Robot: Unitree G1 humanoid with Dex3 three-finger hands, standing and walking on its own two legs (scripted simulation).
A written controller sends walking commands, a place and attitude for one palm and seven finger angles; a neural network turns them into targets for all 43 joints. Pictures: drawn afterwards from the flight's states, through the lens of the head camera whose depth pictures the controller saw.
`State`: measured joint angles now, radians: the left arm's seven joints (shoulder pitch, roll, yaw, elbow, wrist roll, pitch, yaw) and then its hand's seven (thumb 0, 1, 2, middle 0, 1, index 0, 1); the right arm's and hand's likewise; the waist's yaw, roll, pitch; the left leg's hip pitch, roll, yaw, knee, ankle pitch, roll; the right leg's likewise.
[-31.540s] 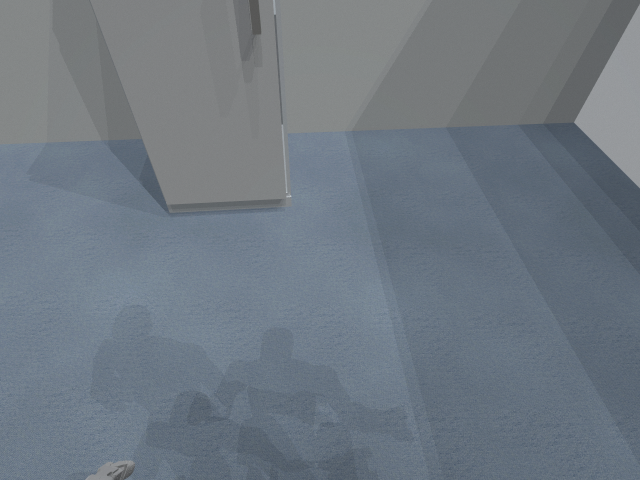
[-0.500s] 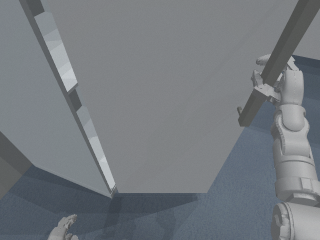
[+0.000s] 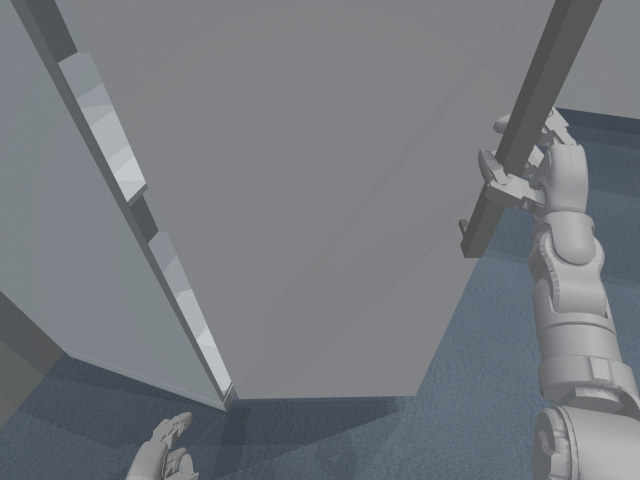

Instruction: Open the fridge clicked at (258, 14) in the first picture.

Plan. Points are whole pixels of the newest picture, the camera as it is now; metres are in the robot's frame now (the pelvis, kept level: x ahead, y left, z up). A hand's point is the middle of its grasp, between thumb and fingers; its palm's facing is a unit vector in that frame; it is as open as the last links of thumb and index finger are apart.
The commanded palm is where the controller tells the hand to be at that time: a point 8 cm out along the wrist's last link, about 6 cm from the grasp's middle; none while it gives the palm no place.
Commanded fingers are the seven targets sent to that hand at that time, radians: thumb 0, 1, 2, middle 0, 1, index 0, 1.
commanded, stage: loosen the grip on the handle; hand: right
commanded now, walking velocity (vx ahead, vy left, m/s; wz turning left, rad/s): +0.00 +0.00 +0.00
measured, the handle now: (506, 142) +0.46 -0.18 +0.22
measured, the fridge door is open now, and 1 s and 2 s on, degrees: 71 72 72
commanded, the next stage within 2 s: slip the hand off the handle in 0.46 s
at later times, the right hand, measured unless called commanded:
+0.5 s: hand (497, 191) +0.41 -0.17 +0.18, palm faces +0.15 +0.98 -0.12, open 14.3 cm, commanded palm +0.38 -0.21 +0.19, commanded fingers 0.00 0.55 -0.20 0.25 1.15 0.25 1.15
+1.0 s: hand (547, 199) +0.40 -0.22 +0.18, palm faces +0.17 +0.98 -0.14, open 14.7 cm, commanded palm +0.37 -0.27 +0.18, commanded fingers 0.00 0.55 -0.20 0.25 1.15 0.25 1.15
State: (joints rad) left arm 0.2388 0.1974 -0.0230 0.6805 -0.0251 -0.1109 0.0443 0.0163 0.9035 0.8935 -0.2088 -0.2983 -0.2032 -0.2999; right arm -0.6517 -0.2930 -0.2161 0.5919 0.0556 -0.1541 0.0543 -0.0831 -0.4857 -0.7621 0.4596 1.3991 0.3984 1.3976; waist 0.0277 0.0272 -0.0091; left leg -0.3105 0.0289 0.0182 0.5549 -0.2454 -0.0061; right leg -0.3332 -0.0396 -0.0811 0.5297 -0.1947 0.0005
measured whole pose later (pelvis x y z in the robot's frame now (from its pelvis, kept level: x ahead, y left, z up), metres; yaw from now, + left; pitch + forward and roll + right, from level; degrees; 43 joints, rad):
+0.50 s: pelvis +0.03 +0.02 +0.00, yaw +0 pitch +3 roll +0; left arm 0.27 0.26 0.01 0.68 -0.03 -0.13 0.05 0.02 0.91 0.89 -0.21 -0.30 -0.20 -0.30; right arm -0.42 -0.31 -0.22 0.38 0.12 -0.27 0.06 -0.01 0.54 -0.21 0.38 1.25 0.29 1.20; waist 0.01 -0.01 -0.03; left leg -0.33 0.01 0.04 0.59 -0.31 0.02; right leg -0.36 -0.06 -0.06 0.57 -0.26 0.03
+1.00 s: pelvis +0.04 +0.01 -0.01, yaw -1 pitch +3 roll +0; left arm 0.26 0.25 -0.01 0.66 -0.04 -0.09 0.07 0.02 0.90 0.89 -0.21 -0.30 -0.20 -0.30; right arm -0.39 -0.37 -0.30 0.42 0.16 -0.27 0.18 -0.01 0.56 -0.20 0.26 1.15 0.26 1.15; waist -0.01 -0.02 -0.06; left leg -0.33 0.02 0.05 0.61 -0.34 0.00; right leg -0.38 -0.05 -0.04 0.62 -0.30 0.01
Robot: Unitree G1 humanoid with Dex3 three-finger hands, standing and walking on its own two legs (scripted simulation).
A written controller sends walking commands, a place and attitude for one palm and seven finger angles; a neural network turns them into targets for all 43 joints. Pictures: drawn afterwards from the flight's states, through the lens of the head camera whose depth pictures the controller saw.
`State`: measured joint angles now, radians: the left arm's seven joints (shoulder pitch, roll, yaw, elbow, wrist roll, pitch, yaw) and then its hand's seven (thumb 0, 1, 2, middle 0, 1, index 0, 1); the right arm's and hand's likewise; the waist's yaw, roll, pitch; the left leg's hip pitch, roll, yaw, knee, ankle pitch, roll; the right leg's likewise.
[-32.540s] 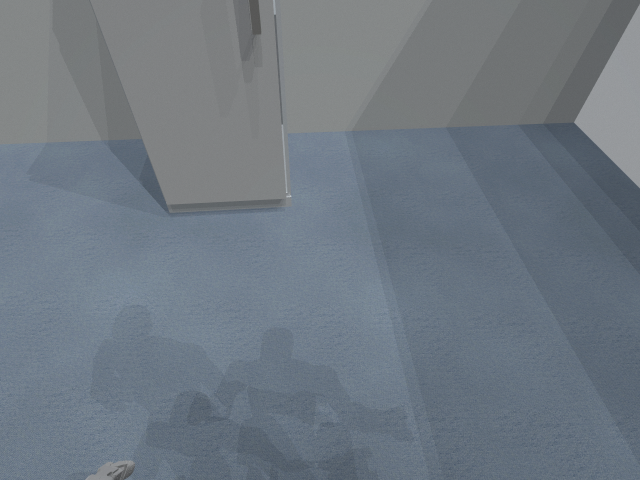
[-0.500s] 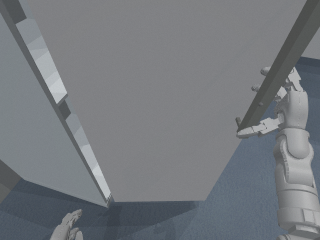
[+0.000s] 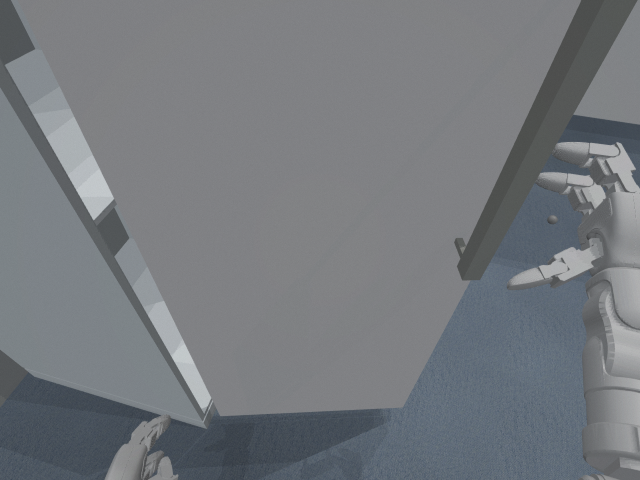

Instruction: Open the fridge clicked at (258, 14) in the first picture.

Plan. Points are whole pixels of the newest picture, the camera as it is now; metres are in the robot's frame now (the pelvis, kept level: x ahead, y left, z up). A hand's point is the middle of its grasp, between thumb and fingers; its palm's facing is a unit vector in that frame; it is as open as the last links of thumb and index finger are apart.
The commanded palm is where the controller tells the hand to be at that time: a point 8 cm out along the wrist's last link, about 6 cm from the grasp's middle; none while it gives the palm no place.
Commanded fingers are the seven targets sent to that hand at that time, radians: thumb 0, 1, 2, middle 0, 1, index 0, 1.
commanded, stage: slip the hand off the handle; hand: right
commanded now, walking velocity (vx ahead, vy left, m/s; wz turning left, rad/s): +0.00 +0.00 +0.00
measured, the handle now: (510, 162) +0.42 -0.18 +0.22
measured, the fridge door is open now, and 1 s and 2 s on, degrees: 72 72 72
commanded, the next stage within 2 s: draw the hand back to the body in 0.84 s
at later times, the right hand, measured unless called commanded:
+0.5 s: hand (604, 267) +0.31 -0.26 +0.18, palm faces +0.17 +0.98 -0.13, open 14.7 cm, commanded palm +0.28 -0.30 +0.19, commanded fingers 0.00 0.55 -0.20 0.25 1.15 0.25 1.15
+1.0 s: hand (618, 314) +0.25 -0.25 +0.18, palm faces +0.18 +0.97 -0.14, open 14.7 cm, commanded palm +0.22 -0.29 +0.19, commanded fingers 0.00 0.55 -0.20 0.25 1.15 0.25 1.15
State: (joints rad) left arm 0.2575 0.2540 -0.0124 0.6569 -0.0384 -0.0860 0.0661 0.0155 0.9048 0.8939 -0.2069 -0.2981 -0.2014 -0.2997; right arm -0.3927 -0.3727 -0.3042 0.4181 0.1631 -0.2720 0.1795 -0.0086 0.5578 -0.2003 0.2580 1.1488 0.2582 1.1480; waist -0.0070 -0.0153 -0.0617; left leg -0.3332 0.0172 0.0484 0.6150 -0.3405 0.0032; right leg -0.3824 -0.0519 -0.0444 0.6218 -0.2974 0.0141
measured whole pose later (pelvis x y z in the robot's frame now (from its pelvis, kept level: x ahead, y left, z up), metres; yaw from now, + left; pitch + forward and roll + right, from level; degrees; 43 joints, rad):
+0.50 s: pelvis -0.01 -0.01 +0.00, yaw +0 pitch +2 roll +1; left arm 0.28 0.25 -0.02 0.64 -0.04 -0.12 0.08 0.02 0.90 0.89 -0.21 -0.30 -0.20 -0.30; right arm -0.18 -0.38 -0.38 0.24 0.23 -0.27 0.24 -0.01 0.56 -0.20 0.26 1.15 0.26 1.15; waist -0.01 -0.02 -0.06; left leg -0.33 0.02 0.04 0.62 -0.33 -0.01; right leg -0.39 -0.05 -0.05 0.65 -0.30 0.00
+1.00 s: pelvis -0.01 +0.00 +0.00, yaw -2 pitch +0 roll +1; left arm 0.21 0.25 -0.06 0.63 -0.05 -0.19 0.09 0.02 0.90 0.89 -0.21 -0.30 -0.20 -0.30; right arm 0.00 -0.35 -0.34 0.00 0.27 -0.18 0.25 -0.01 0.56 -0.20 0.26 1.15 0.26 1.15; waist -0.07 -0.04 -0.05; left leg -0.26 0.02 0.08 0.61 -0.34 0.00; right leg -0.33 -0.05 -0.01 0.63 -0.30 0.02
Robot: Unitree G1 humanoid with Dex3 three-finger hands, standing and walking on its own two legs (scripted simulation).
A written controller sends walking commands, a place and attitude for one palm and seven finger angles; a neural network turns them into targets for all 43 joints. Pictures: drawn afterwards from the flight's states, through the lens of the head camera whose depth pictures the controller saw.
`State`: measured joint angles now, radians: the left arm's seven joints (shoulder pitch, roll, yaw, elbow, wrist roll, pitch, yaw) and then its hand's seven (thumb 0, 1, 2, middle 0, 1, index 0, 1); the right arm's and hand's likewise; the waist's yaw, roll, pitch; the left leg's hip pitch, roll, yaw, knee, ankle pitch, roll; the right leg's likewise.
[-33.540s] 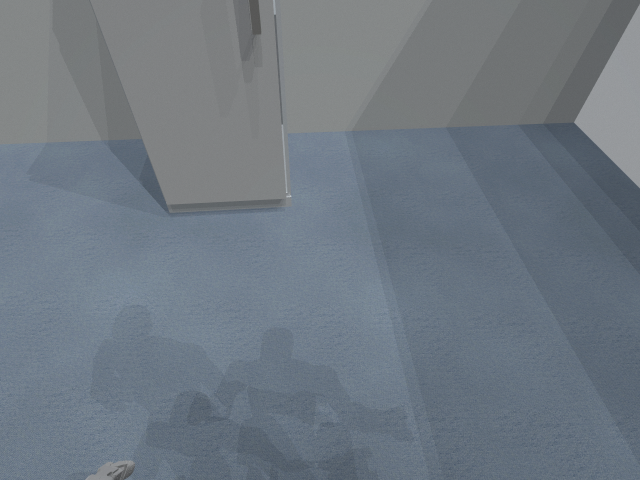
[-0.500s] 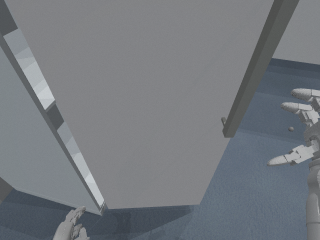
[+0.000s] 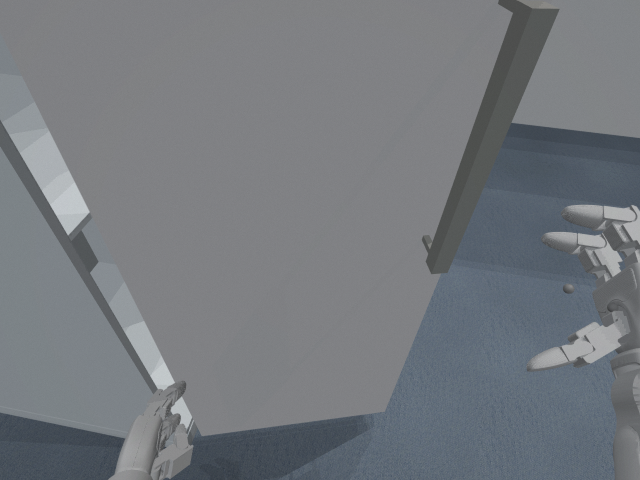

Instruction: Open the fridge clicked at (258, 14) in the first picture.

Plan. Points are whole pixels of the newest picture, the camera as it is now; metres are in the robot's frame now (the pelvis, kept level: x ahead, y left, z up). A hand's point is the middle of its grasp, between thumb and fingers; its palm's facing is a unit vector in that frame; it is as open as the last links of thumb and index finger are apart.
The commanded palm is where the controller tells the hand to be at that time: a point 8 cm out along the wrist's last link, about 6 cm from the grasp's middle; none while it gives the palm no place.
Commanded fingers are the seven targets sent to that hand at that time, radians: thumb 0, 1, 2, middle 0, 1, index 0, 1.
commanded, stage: draw the hand back to the body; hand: right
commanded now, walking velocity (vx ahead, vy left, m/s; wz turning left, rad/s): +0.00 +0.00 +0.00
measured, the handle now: (465, 160) +0.43 -0.17 +0.22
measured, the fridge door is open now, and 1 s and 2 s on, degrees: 72 72 72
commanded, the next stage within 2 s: step back with the hand held close in 1.54 s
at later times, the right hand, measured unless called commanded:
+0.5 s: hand (593, 330) +0.22 -0.25 +0.17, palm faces +0.14 +0.98 -0.11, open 14.5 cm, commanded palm +0.19 -0.29 +0.19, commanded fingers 0.00 0.26 -0.34 0.24 0.98 0.24 0.98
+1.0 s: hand (627, 337) +0.21 -0.28 +0.17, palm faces +0.44 +0.83 -0.35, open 10.4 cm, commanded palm +0.16 -0.31 +0.19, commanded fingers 0.00 -0.65 -0.78 0.21 0.45 0.21 0.45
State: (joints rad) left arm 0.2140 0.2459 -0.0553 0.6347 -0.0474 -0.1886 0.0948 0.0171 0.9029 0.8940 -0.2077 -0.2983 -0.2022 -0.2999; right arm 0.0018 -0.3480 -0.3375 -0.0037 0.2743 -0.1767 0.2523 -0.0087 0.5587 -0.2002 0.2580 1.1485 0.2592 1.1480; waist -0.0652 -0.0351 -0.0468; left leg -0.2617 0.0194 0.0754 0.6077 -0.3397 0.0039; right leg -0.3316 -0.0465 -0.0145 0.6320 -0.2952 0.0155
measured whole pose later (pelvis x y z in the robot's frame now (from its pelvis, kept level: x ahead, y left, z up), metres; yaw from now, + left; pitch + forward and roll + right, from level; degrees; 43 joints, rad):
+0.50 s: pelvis +0.00 +0.01 +0.01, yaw -1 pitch -4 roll +1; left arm 0.21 0.28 -0.06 0.61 -0.07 -0.26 0.13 0.02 0.90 0.89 -0.21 -0.30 -0.20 -0.30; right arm 0.16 -0.39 -0.40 -0.18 0.33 0.19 0.31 -0.01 0.51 -0.22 0.25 1.12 0.25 1.12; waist -0.08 -0.05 -0.06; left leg -0.15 0.01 0.09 0.54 -0.32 0.01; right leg -0.23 -0.05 0.00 0.57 -0.28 0.02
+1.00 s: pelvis +0.01 -0.02 +0.01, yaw +1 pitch -5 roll +0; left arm 0.21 0.22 -0.03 0.68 0.01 -0.16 0.09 0.02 0.90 0.89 -0.21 -0.30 -0.20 -0.30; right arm 0.39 -0.35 -0.33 -0.33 0.08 -0.09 -0.09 0.00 -0.29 -0.61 0.23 0.65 0.23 0.65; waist -0.07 -0.04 0.01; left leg -0.07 0.04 0.04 0.43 -0.27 -0.02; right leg -0.12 -0.02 -0.06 0.44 -0.23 -0.01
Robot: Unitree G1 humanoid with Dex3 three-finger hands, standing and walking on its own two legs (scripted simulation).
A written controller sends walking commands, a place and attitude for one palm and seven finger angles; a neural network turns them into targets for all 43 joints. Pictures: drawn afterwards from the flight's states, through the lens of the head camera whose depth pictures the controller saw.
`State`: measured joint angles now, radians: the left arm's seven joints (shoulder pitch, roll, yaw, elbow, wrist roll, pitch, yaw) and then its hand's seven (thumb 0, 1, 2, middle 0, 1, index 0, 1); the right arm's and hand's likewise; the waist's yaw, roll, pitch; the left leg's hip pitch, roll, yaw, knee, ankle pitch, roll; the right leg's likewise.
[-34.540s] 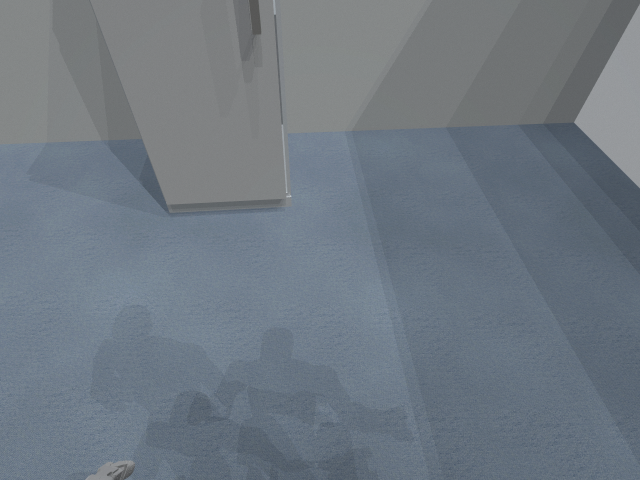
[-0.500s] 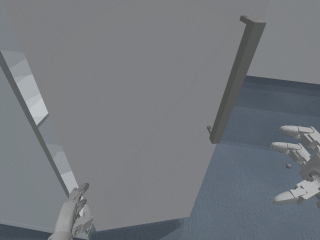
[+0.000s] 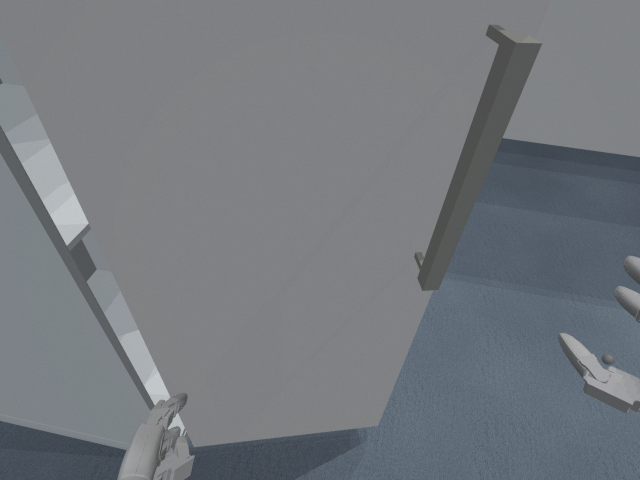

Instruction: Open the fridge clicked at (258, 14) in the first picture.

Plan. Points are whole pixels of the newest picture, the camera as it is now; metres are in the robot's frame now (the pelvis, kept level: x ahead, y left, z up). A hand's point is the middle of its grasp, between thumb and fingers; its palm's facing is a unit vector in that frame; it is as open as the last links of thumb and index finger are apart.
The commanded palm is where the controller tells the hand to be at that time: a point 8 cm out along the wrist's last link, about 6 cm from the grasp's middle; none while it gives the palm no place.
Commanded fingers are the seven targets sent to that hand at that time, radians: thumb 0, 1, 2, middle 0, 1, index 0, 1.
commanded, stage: draw the hand back to the body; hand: right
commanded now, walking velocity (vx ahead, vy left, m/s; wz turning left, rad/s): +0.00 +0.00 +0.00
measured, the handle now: (455, 181) +0.42 -0.17 +0.21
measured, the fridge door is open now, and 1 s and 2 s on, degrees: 72 72 72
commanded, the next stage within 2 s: step back with the hand held close in 0.54 s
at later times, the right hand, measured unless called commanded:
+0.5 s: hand (625, 375) +0.18 -0.27 +0.16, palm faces +0.50 +0.79 -0.35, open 7.5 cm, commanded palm +0.13 -0.30 +0.17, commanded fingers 0.00 -0.90 -0.90 0.20 0.30 0.20 0.30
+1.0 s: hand (618, 384) +0.18 -0.27 +0.15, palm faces +0.36 +0.81 -0.47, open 7.4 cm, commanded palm +0.12 -0.31 +0.17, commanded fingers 0.00 -0.90 -0.90 0.20 0.30 0.20 0.30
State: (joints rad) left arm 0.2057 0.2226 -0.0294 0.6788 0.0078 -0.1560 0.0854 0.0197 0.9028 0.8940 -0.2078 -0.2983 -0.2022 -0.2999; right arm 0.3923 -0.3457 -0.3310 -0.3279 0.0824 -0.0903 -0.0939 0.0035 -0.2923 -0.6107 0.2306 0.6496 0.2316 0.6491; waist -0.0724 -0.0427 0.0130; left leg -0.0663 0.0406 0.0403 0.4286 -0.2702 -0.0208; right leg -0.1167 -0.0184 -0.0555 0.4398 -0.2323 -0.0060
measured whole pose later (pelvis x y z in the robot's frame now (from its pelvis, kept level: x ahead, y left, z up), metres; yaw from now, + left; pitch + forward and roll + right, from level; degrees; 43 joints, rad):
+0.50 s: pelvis +0.00 +0.00 +0.00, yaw -1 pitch -6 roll +0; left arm 0.19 0.22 -0.03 0.66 0.02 -0.13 0.09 0.02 0.90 0.89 -0.21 -0.30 -0.20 -0.30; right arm 0.41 -0.34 -0.34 -0.35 0.08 -0.06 -0.10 0.02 -0.88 -0.89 0.21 0.31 0.21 0.31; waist -0.09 -0.04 0.03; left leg -0.03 0.03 0.05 0.38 -0.25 -0.02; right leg -0.09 -0.02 -0.04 0.41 -0.21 0.00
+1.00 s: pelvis -0.03 -0.01 +0.00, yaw +1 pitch +0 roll +1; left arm 0.17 0.23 0.01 0.55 0.00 -0.01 0.09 0.02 0.90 0.89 -0.21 -0.30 -0.20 -0.30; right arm 0.53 -0.41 -0.39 -0.46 0.07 -0.15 -0.10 0.02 -0.89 -0.90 0.21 0.30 0.21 0.30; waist -0.02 -0.02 0.04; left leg -0.21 0.03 0.03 0.43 -0.21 -0.03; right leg -0.27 -0.03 -0.06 0.47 -0.19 -0.02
